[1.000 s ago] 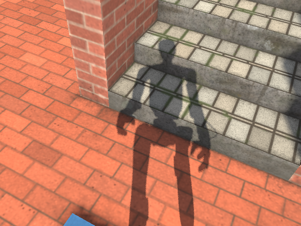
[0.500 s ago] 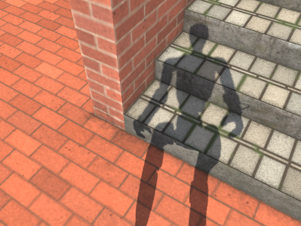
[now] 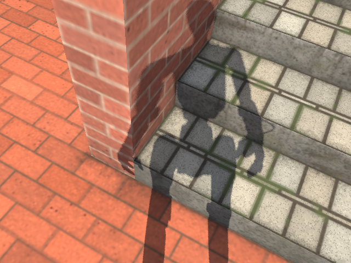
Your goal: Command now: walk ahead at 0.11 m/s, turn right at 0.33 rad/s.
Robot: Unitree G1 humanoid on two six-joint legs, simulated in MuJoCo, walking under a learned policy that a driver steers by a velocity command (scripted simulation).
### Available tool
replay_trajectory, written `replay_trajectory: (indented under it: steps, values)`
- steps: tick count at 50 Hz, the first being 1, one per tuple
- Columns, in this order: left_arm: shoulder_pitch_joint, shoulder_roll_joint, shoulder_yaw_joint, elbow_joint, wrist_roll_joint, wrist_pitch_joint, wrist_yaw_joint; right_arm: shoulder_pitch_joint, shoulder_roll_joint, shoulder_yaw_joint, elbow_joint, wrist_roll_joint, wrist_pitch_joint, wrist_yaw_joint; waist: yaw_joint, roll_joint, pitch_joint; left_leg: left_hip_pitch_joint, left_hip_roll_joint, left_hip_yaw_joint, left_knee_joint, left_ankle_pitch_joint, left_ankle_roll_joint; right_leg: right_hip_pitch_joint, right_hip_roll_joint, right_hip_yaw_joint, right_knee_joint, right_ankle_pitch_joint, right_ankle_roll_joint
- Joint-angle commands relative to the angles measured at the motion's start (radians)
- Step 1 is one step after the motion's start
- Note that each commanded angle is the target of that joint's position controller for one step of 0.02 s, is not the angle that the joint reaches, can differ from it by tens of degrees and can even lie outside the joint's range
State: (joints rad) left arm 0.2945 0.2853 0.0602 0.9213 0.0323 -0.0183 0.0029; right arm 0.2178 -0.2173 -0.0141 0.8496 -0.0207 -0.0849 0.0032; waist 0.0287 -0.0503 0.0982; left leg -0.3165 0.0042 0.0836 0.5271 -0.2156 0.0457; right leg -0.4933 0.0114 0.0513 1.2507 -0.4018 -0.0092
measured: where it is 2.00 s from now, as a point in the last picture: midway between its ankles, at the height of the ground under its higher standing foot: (301, 199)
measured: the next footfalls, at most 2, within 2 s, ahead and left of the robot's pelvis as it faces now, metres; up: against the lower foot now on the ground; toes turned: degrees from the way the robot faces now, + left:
right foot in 0.30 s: +0.15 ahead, -0.12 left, +0.00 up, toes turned -10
left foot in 0.64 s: +0.21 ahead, +0.09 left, +0.00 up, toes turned -23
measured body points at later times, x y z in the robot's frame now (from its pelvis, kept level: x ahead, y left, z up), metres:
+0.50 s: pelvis +0.08 -0.02 +0.01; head +0.10 -0.04 +0.46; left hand +0.24 +0.23 -0.10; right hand +0.13 -0.31 -0.12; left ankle +0.12 +0.12 -0.69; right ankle +0.11 -0.11 -0.73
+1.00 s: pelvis +0.20 -0.07 +0.00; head +0.23 -0.09 +0.45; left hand +0.51 +0.01 -0.09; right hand +0.02 -0.30 -0.12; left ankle +0.17 +0.10 -0.74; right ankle +0.22 -0.23 -0.71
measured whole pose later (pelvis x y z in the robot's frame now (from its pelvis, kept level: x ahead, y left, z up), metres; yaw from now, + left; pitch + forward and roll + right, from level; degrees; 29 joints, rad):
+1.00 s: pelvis +0.20 -0.07 +0.00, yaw -34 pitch +3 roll +1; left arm 0.07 0.29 0.05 0.72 0.05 0.00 -0.10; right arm 0.42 -0.27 -0.06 0.88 -0.03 -0.08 0.00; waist -0.08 -0.04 0.01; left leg 0.01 0.07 0.19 0.29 -0.33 -0.05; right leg -0.56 -0.04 -0.03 0.70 -0.19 -0.03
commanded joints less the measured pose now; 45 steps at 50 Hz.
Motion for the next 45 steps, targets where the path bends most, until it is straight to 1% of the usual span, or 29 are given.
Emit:
replay_trajectory:
  steps: [1,3,4,5,7,8,9,11,13,14,15,16,17,18,19,20,22,24,28,30,31,32,33,34,35,36,38,41,45]
  values:
    - [0.068,0.041,0.006,-0.051,0.008,0.016,-0.022,0.036,-0.175,-0.045,-0.039,0.011,-0.014,-0.022,0.011,0.169,-0.172,0.158,0.301,-0.148,-0.179,0.953,0.158,-0.030,-0.019,-0.015,-0.110,0.080,0.021]
    - [0.031,0.023,-0.003,-0.070,0.000,0.020,-0.027,0.034,-0.164,-0.047,-0.022,0.015,-0.002,-0.030,0.019,0.189,-0.167,0.161,0.263,-0.064,-0.174,0.959,0.139,-0.006,-0.023,-0.043,-0.248,0.134,0.012]
    - [-0.075,0.017,-0.003,-0.148,-0.066,0.019,-0.001,-0.070,-0.210,-0.062,-0.066,0.010,0.004,-0.044,0.009,0.228,-0.197,0.182,0.284,-0.079,-0.198,0.902,0.141,-0.048,-0.060,0.011,-0.290,0.181,0.036]
    - [-0.094,0.037,-0.003,-0.165,-0.060,0.023,0.008,-0.092,-0.204,-0.063,-0.073,0.013,0.016,-0.055,0.011,0.196,-0.220,0.201,0.297,-0.074,-0.197,0.868,0.148,-0.034,-0.065,0.010,-0.322,0.213,0.047]
    - [-0.122,0.027,-0.007,-0.194,-0.032,0.036,0.010,-0.100,-0.197,-0.062,-0.076,0.013,0.043,-0.071,0.006,0.157,-0.222,0.191,0.302,-0.038,-0.182,0.843,0.157,0.009,-0.059,-0.018,-0.401,0.244,0.059]
    - [-0.130,0.025,-0.008,-0.209,-0.029,0.044,0.008,-0.090,-0.204,-0.065,-0.072,0.018,0.055,-0.075,0.001,0.154,-0.217,0.189,0.295,-0.019,-0.173,0.816,0.155,0.027,-0.053,-0.031,-0.431,0.251,0.057]
    - [-0.048,0.006,-0.019,-0.153,0.026,0.049,-0.016,0.016,-0.141,-0.051,-0.016,0.017,0.057,-0.056,-0.003,0.119,-0.188,0.199,0.247,0.060,-0.112,0.784,0.146,0.076,-0.021,-0.097,-0.478,0.233,0.013]
    - [-0.084,0.014,-0.017,-0.176,0.013,0.053,-0.042,0.053,-0.167,-0.060,-0.005,0.010,0.064,-0.040,-0.030,0.183,-0.150,0.165,0.243,0.066,-0.041,0.714,0.127,0.114,-0.003,-0.122,-0.540,0.194,-0.026]
    - [-0.092,0.036,-0.009,-0.190,0.017,0.047,-0.044,0.036,-0.176,-0.062,-0.011,0.008,0.080,-0.038,-0.023,0.153,-0.139,0.122,0.268,0.057,0.049,0.598,0.111,0.191,0.007,-0.124,-0.661,0.197,-0.063]
    - [-0.164,0.094,0.022,-0.242,-0.056,0.057,-0.022,-0.008,-0.228,-0.077,-0.039,0.045,0.078,-0.042,-0.016,0.091,-0.168,0.046,0.284,0.001,0.047,0.409,0.065,0.262,-0.009,-0.075,-0.710,0.333,-0.087]
    - [-0.132,0.192,0.053,-0.253,-0.055,0.069,0.008,0.010,-0.217,-0.075,-0.042,0.023,0.077,-0.039,-0.014,-0.096,-0.200,-0.052,0.215,0.068,0.242,0.091,-0.004,0.381,-0.132,0.120,-0.784,0.538,-0.150]
    - [0.012,0.240,0.045,-0.223,0.015,0.044,-0.003,0.106,-0.125,-0.049,-0.072,-0.019,0.098,-0.023,0.000,-0.251,-0.249,-0.254,-0.005,0.094,0.534,-0.568,-0.052,0.515,-0.427,0.541,-0.861,0.789,-0.335]
    - [0.100,0.240,0.062,-0.189,-0.003,0.038,-0.001,0.018,-0.135,-0.046,-0.083,-0.039,0.110,-0.021,0.059,-0.110,-0.318,-0.289,-0.019,-0.110,0.609,-0.529,-0.052,0.516,-0.396,0.618,-0.938,0.352,-0.389]
    - [0.035,0.217,0.057,-0.185,-0.001,0.039,0.003,-0.042,-0.146,-0.047,-0.101,-0.027,0.109,-0.015,0.038,-0.099,-0.186,-0.351,0.010,-0.142,0.586,-0.415,-0.044,0.429,-0.335,0.562,-1.009,-0.070,-0.352]
    - [-0.058,0.176,0.047,-0.200,-0.003,0.044,0.000,-0.075,-0.175,-0.057,-0.103,-0.019,0.101,-0.005,0.006,-0.102,-0.085,-0.341,0.034,-0.129,0.518,-0.299,-0.040,0.321,-0.278,0.493,-1.070,-0.257,-0.295]
    - [-0.103,0.161,0.042,-0.215,-0.007,0.042,0.001,-0.083,-0.205,-0.069,-0.099,-0.022,0.092,-0.002,-0.021,-0.129,-0.068,-0.296,0.039,-0.122,0.447,-0.241,-0.037,0.280,-0.234,0.454,-1.098,-0.287,-0.246]
    - [-0.123,0.147,0.039,-0.219,-0.005,0.031,-0.001,-0.051,-0.180,-0.064,-0.070,-0.031,0.083,0.008,-0.032,-0.085,-0.099,-0.176,0.014,-0.099,0.384,-0.161,-0.048,0.233,-0.172,0.363,-1.096,-0.139,-0.216]
    - [-0.102,0.167,0.050,-0.201,-0.006,0.016,-0.012,-0.054,-0.137,-0.053,-0.076,-0.022,0.083,0.015,-0.032,-0.046,-0.134,-0.129,-0.007,-0.093,0.291,-0.154,-0.065,0.239,-0.141,0.334,-1.067,-0.089,-0.213]
    - [-0.103,0.201,0.067,-0.201,-0.012,0.018,-0.014,-0.067,-0.136,-0.044,-0.098,-0.020,0.073,0.009,-0.028,-0.086,-0.139,-0.037,-0.034,-0.087,0.121,-0.173,-0.068,0.172,-0.126,0.372,-1.051,-0.186,-0.202]
    - [-0.129,0.203,0.071,-0.211,-0.002,0.029,-0.021,-0.017,-0.137,-0.043,-0.095,-0.003,0.064,0.003,-0.057,-0.076,-0.135,0.093,-0.055,-0.063,0.019,-0.192,-0.050,0.073,-0.108,0.389,-1.028,-0.249,-0.181]
    - [-0.164,0.194,0.071,-0.222,-0.003,0.033,-0.021,0.051,-0.135,-0.043,-0.078,0.003,0.058,-0.007,-0.103,-0.053,-0.128,0.219,-0.056,-0.049,-0.081,-0.134,-0.034,-0.021,-0.077,0.369,-0.990,-0.270,-0.152]
    - [-0.209,0.165,0.065,-0.243,-0.001,0.030,-0.019,0.155,-0.164,-0.050,-0.056,0.002,0.048,-0.024,-0.161,-0.011,-0.122,0.401,-0.012,-0.074,-0.179,-0.147,-0.013,-0.180,-0.012,0.314,-0.901,-0.265,-0.093]
    - [-0.236,0.067,0.040,-0.271,-0.008,0.018,-0.016,0.254,-0.253,-0.069,-0.042,-0.006,0.039,-0.043,-0.195,0.187,-0.140,0.520,0.214,-0.298,-0.324,-0.373,0.014,-0.324,0.090,0.164,-0.628,-0.223,-0.039]
    - [-0.248,0.037,0.023,-0.302,-0.005,0.007,-0.020,0.168,-0.356,-0.096,-0.071,-0.035,0.037,-0.050,-0.154,0.301,-0.094,0.410,0.447,-0.702,-0.456,-0.651,0.095,-0.448,0.145,0.074,-0.390,-0.110,-0.027]
    - [-0.225,0.101,0.032,-0.284,0.023,0.000,-0.028,0.107,-0.295,-0.086,-0.082,-0.037,0.032,-0.050,-0.097,0.129,-0.051,0.320,0.441,-0.673,-0.442,-0.630,0.105,-0.401,0.048,0.139,-0.293,0.000,-0.035]
    - [-0.156,0.100,0.037,-0.254,0.028,-0.003,-0.047,0.064,-0.251,-0.076,-0.086,-0.019,0.025,-0.047,-0.038,0.132,-0.055,0.287,0.393,-0.590,-0.426,-0.590,0.093,-0.363,0.037,0.128,-0.255,0.055,-0.036]
    - [-0.091,0.119,0.046,-0.212,0.034,0.001,-0.073,0.033,-0.217,-0.070,-0.096,-0.003,0.011,-0.036,-0.014,0.167,-0.045,0.239,0.282,-0.352,-0.424,-0.365,0.056,-0.288,0.014,0.063,-0.189,0.158,-0.001]
    - [-0.172,0.082,0.025,-0.237,0.026,0.006,-0.091,0.112,-0.184,-0.070,-0.060,-0.010,-0.004,-0.015,-0.060,0.173,-0.013,0.227,0.248,-0.179,-0.419,-0.133,0.064,-0.284,-0.017,0.023,-0.212,0.238,0.016]
    - [-0.302,0.057,0.008,-0.283,0.020,0.005,-0.101,0.178,-0.193,-0.081,-0.029,-0.010,-0.020,-0.002,-0.099,0.183,-0.013,0.267,0.258,-0.061,-0.386,0.045,0.067,-0.233,-0.051,-0.026,-0.405,0.283,0.020]
Keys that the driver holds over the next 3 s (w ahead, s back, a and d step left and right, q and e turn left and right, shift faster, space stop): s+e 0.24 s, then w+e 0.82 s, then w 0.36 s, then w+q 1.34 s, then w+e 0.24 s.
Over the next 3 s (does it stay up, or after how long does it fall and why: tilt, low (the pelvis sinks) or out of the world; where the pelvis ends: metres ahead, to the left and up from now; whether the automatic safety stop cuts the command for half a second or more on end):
stays up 1.24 -0.54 0.40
